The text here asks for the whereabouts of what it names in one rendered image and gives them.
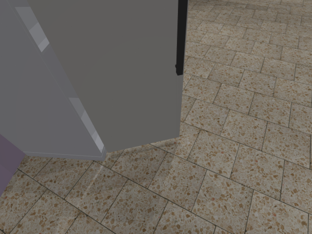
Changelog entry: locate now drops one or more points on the handle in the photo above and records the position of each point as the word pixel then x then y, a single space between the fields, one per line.
pixel 181 32

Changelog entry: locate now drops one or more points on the fridge door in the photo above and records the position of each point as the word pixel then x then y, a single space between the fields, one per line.
pixel 120 57

